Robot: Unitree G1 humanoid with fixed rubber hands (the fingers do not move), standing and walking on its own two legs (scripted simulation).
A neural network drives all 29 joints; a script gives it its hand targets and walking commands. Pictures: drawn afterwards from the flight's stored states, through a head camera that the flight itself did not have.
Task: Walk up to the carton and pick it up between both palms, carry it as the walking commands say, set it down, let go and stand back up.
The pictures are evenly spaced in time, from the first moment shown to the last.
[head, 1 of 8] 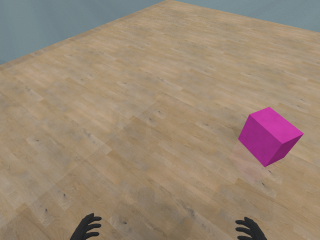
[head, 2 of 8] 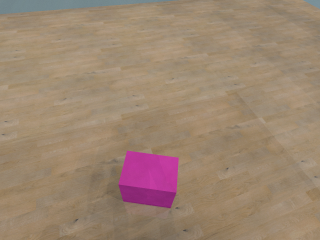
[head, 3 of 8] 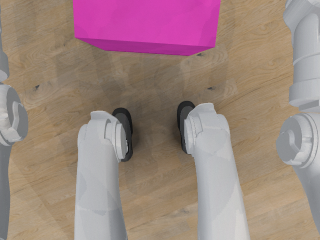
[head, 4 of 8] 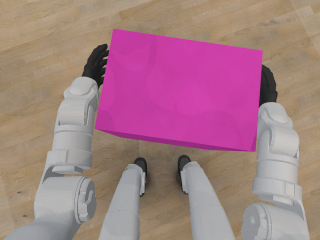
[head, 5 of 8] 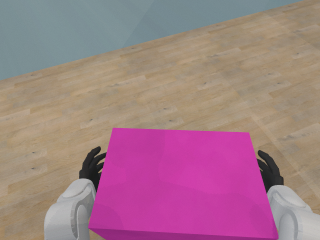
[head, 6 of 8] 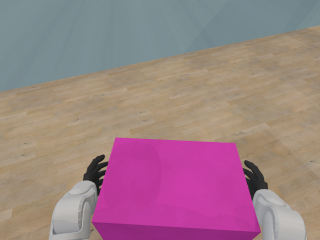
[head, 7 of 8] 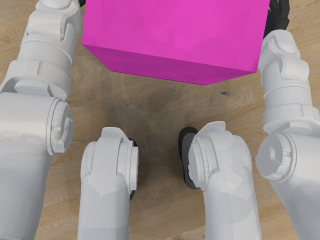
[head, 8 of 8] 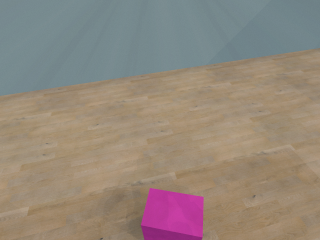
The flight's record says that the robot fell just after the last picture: no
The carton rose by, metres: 0.64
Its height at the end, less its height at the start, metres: +0.00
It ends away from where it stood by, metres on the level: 0.90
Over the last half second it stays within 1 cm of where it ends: yes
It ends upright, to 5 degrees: yes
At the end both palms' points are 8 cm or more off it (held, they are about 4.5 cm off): yes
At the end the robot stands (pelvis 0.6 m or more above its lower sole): yes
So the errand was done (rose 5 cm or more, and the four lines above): yes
